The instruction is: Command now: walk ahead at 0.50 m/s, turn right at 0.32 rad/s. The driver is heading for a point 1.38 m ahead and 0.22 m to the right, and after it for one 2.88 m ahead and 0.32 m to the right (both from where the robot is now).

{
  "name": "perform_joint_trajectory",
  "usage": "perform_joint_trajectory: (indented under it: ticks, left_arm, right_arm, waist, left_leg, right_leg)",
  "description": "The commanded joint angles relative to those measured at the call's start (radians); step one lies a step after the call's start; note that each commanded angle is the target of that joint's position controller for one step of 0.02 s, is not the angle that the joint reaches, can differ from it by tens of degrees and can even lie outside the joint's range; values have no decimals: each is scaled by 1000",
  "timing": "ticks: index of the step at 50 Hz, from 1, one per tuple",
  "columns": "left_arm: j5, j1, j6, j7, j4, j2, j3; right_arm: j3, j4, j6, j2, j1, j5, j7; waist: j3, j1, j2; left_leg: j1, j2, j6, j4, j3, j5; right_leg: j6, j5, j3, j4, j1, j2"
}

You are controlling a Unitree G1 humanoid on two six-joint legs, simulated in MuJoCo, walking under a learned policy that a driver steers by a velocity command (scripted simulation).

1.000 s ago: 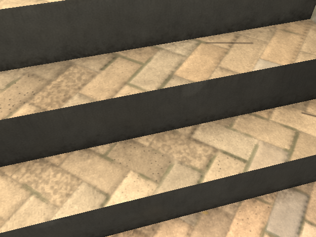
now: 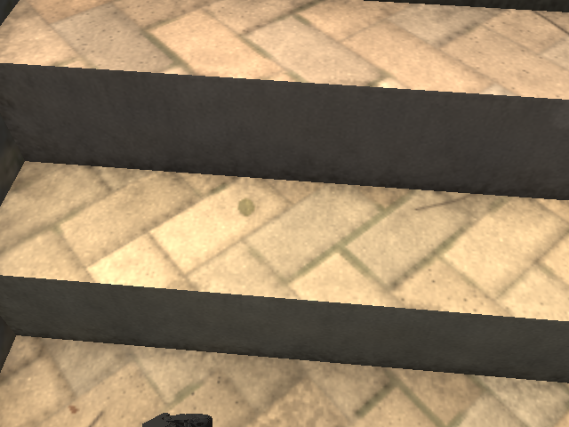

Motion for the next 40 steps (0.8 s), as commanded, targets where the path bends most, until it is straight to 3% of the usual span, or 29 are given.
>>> perform_joint_trajectory:
  ticks: [1, 2, 3, 4, 6, 8, 9, 12, 13, 14, 15, 16, 17, 18, 19, 20, 21, 22, 23, 24, 25, 27, 29, 31, 32, 34, 36, 37, 40]
  left_arm:
    - [-4, 145, 20, 31, 99, 199, 117]
    - [-1, 168, -10, 31, 175, 148, 105]
    - [0, 197, -44, 24, 239, 105, 101]
    - [2, 216, -66, 13, 282, 37, 82]
    - [2, 270, -88, -9, 305, 44, 71]
    - [-4, 290, -112, -23, 301, 62, 64]
    - [8, 324, -122, -24, 300, 73, 65]
    - [10, 421, -139, -14, 304, 155, 86]
    - [-7, 453, -129, -12, 316, 168, 96]
    - [-8, 478, -120, 2, 310, 160, 101]
    - [-28, 511, -103, 35, 293, 183, 119]
    - [-39, 458, -82, 53, 286, 156, 120]
    - [-61, 506, -101, 57, 259, 168, 119]
    - [-39, 485, -128, 45, 235, 258, 146]
    - [-54, 357, -162, 19, 185, 352, 177]
    - [-76, 275, -189, -25, 112, 313, 180]
    - [-29, 153, -189, -67, 52, 245, 177]
    - [51, 172, -182, -65, 3, 170, 168]
    - [83, 128, -155, -65, -34, 70, 140]
    - [74, 110, -128, -53, -62, 1, 107]
    - [61, 157, -98, -36, -64, -24, 89]
    - [23, 253, -64, -21, -35, -19, 70]
    - [1, 175, -42, -16, -66, -28, 60]
    - [-5, 134, -28, -15, -94, 43, 74]
    - [-3, 94, -19, -6, -83, 40, 81]
    - [1, 32, -17, 0, -108, 38, 86]
    - [-14, -128, -30, 15, -182, -18, 61]
    - [-7, -208, -34, 20, -226, -20, 53]
    - [13, -333, -27, -3, -308, 7, 39]
  right_arm:
    - [7, -292, -29, 26, -186, -111, 39]
    - [49, -352, -28, 98, -248, -125, 31]
    - [71, -375, -20, 140, -279, -116, 12]
    - [86, -372, -8, 149, -235, -96, -1]
    - [114, -365, 9, 162, -210, -71, -19]
    - [126, -401, 22, 139, -296, -55, -19]
    - [128, -419, 32, 150, -373, -51, -37]
    - [142, -503, 48, 172, -484, -52, -50]
    - [155, -557, 52, 180, -561, -71, -49]
    - [148, -577, 55, 152, -623, -69, -40]
    - [167, -624, 56, 174, -712, -54, -35]
    - [178, -611, 53, 195, -679, -17, -34]
    - [146, -542, 55, 135, -557, 24, -49]
    - [100, -496, 65, 71, -307, 23, -61]
    - [63, -448, 66, -20, -93, 8, -57]
    - [15, -400, 55, -145, 38, -42, -55]
    - [-14, -369, 91, -208, 39, -47, -90]
    - [-28, -378, 100, -178, -171, -40, -84]
    - [-26, -317, 106, -123, -216, -34, -70]
    - [-17, -215, 94, -70, -240, -40, -65]
    - [10, -140, 81, 18, -237, -52, -60]
    - [32, -59, 49, 84, -227, -74, -54]
    - [26, -19, 11, 62, -182, -61, -39]
    - [9, -46, -28, -21, -201, -52, -32]
    - [-1, -19, -41, -59, -131, -57, -34]
    - [-17, -12, -60, -112, -23, -52, -37]
    - [-21, 10, -60, -134, 72, -72, -42]
    - [-12, 19, -69, -112, 104, -76, -41]
    - [-12, 61, -65, -99, 146, -51, -51]
  waist:
    - [-280, 27, -149]
    - [-85, -9, -44]
    - [22, -41, 29]
    - [70, -72, 42]
    - [110, -75, 11]
    - [149, -78, 43]
    - [135, -45, -1]
    - [82, -9, -86]
    - [76, 6, -78]
    - [58, 51, -97]
    - [12, 96, -130]
    - [-40, 39, -156]
    - [-191, 17, -158]
    - [-389, -99, -217]
    - [-527, -224, -217]
    - [-621, -257, 22]
    - [-548, -270, 290]
    - [-515, -150, 204]
    - [-389, -90, 130]
    - [-162, -33, 27]
    - [-25, 39, -57]
    - [76, 90, -94]
    - [127, 92, -73]
    - [113, 109, -74]
    - [90, 68, -19]
    - [79, 28, -24]
    - [127, -32, 6]
    - [139, -50, -8]
    - [98, -69, 16]
  left_leg:
    - [-583, -108, -42, 1357, -90, -107]
    - [-739, -87, -14, 1416, -87, -135]
    - [-816, -59, 12, 1446, -90, -135]
    - [-839, -41, 19, 1434, -76, -151]
    - [-956, -30, 13, 1487, -23, -215]
    - [-973, 18, -5, 1312, 22, -241]
    - [-1000, -18, -7, 1462, 96, -296]
    - [-1184, 30, -19, 1526, 100, -394]
    - [-1120, 56, -8, 1297, 99, -422]
    - [-1065, 48, -15, 1182, 138, -429]
    - [-839, 47, -12, 911, 180, -541]
    - [-481, 10, 10, 608, 216, -654]
    - [-222, -99, 0, 520, 289, -717]
    - [-108, -94, 20, 523, 216, -685]
    - [10, -82, 19, 364, 112, -702]
    - [214, 117, 93, 157, -284, -880]
    - [214, 293, 206, -339, -820, -1110]
    - [157, 365, 213, -385, -955, -1185]
    - [32, 325, 153, -337, -801, -1271]
    - [-107, 307, 106, -290, -612, -1205]
    - [-227, 289, 40, -289, -436, -1075]
    - [-302, 267, 7, -387, -198, -801]
    - [-273, 276, -3, -448, -68, -647]
    - [-296, 276, 4, -524, 56, -592]
    - [-222, 304, 59, -556, 40, -604]
    - [-18, 339, 62, -612, 22, -627]
    - [206, 387, 44, -663, 8, -654]
    - [256, 407, 19, -702, 16, -655]
    - [318, 313, 12, -825, 133, -567]
  right_leg:
    - [-240, -292, 1112, -955, 573, -241]
    - [-192, -182, 950, -897, 490, -218]
    - [-148, -22, 777, -849, 416, -198]
    - [-114, 79, 650, -836, 361, -152]
    - [-83, 298, 515, -873, 416, -134]
    - [-51, 366, 443, -919, 350, -125]
    - [-82, 449, 454, -934, 313, -136]
    - [-95, 341, 528, -1009, 480, -175]
    - [-66, 318, 507, -1061, 490, -147]
    - [-96, 399, 515, -1110, 504, -142]
    - [-134, 648, 495, -1288, 489, -180]
    - [-132, 865, 400, -1321, 366, -162]
    - [-116, 1594, 344, -1161, 442, -140]
    - [-129, 2116, 377, -932, 626, -216]
    - [-134, 2218, 367, -684, 723, -249]
    - [-85, 1933, 370, -357, 522, -146]
    - [-34, 886, 283, 113, 213, 72]
    - [3, 559, 396, 695, -4, 76]
    - [-16, 592, 365, 822, -110, 22]
    - [-41, 567, 374, 855, -237, 15]
    - [-45, 513, 357, 839, -268, -3]
    - [-26, 412, 323, 818, -278, -21]
    - [-11, 425, 332, 802, -365, -46]
    - [-1, 497, 330, 622, -279, -70]
    - [-7, 452, 281, 819, -347, -38]
    - [-8, 371, 313, 904, -514, -53]
    - [-23, 182, 353, 1046, -802, -52]
    - [-43, 144, 381, 1001, -842, -67]
    - [-48, 86, 177, 688, -748, -169]
Next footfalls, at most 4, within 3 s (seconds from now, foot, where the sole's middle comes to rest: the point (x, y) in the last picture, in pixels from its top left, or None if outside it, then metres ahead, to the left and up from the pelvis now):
0.38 left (251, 418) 0.38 0.09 -0.44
0.92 right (530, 262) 0.56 -0.34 -0.23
1.52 left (357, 240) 0.59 -0.07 -0.23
1.92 right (488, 243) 0.59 -0.28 -0.23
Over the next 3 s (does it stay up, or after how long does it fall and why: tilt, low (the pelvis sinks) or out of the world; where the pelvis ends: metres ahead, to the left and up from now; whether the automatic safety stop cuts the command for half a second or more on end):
stays up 0.65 -0.33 0.58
